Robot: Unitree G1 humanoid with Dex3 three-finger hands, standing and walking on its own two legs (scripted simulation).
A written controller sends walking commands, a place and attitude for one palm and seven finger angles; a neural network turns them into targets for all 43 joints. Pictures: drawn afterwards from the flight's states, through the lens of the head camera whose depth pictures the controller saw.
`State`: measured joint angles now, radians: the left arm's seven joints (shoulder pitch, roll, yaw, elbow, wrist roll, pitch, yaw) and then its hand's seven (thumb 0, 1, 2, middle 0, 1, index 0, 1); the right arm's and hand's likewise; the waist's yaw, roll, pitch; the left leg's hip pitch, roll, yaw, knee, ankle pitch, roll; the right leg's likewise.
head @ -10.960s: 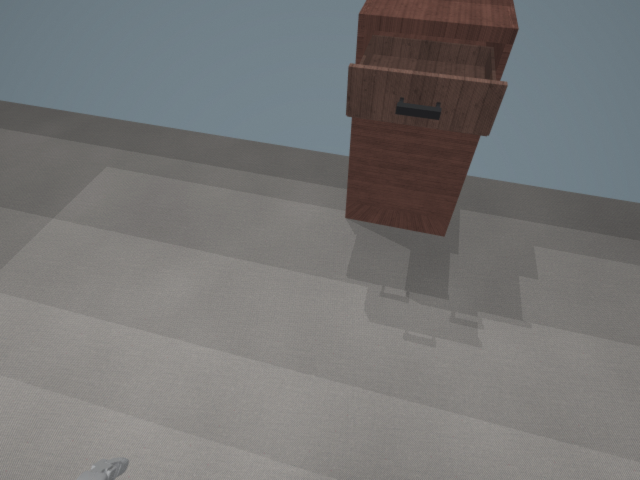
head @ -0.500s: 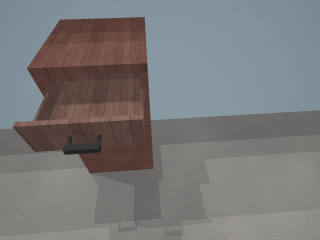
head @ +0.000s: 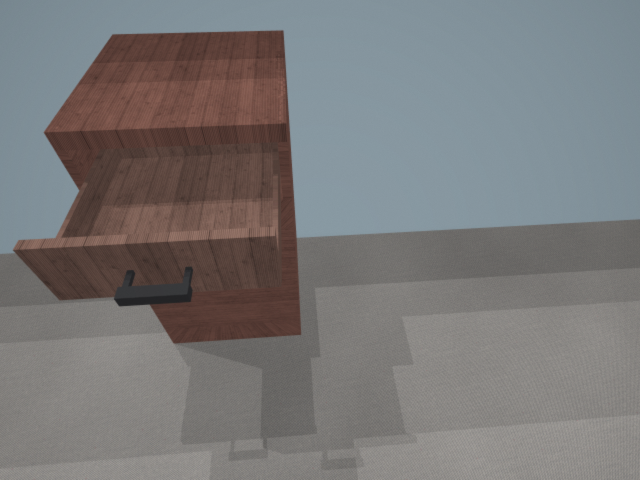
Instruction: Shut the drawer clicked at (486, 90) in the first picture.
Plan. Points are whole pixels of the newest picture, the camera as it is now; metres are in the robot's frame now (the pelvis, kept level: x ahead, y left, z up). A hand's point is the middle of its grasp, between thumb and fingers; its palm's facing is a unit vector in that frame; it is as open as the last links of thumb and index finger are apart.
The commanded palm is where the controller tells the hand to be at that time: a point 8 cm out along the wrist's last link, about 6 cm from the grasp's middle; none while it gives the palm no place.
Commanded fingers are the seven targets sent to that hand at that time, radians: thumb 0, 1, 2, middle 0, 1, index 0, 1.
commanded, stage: look again from close up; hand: left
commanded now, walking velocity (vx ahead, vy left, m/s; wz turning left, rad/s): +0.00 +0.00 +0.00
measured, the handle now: (156, 284) +0.40 +0.29 -0.04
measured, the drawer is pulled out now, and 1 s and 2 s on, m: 0.24 0.24 0.24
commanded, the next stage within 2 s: shuffle to correct the standing spot in 0.58 s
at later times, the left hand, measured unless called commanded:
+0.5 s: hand out of the picture +0.02 +0.18 -0.17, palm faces +0.02 -0.98 -0.20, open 7.4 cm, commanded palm none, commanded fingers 0.00 0.90 0.90 -0.20 -0.30 -0.20 -0.30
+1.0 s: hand out of the picture +0.03 +0.20 -0.18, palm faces +0.11 -0.98 -0.19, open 7.4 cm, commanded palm none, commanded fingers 0.00 0.90 0.90 -0.20 -0.30 -0.20 -0.30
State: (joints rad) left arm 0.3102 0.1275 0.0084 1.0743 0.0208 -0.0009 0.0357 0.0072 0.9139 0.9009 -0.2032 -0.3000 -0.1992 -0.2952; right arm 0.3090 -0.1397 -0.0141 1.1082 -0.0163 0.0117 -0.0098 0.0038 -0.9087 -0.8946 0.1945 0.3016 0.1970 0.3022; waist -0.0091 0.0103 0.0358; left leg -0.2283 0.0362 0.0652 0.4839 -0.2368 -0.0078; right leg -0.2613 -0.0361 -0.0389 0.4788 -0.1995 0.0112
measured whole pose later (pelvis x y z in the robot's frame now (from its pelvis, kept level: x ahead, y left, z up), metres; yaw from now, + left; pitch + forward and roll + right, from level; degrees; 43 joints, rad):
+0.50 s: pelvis +0.01 +0.01 +0.00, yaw +0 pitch -1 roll +0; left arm 0.29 0.14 0.01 1.08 0.02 -0.01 0.03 0.00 0.91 0.90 -0.20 -0.30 -0.20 -0.30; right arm 0.27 -0.15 -0.01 1.11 -0.01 0.00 -0.01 0.00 -0.91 -0.89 0.19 0.30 0.20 0.30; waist 0.00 0.01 0.04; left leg -0.19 0.03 0.08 0.44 -0.24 0.00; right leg -0.23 -0.04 -0.03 0.45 -0.20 0.02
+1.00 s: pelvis +0.05 +0.03 -0.01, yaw +3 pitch +0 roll +0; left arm 0.33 0.15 0.05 1.05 0.03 0.03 0.02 0.00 0.91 0.90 -0.20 -0.30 -0.20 -0.30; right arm 0.35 -0.18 -0.02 1.08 -0.03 0.01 0.00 0.00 -0.91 -0.89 0.19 0.30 0.20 0.30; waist 0.00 -0.01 0.01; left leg -0.22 0.00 0.08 0.57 -0.35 0.03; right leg -0.26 -0.09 -0.07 0.64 -0.40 0.02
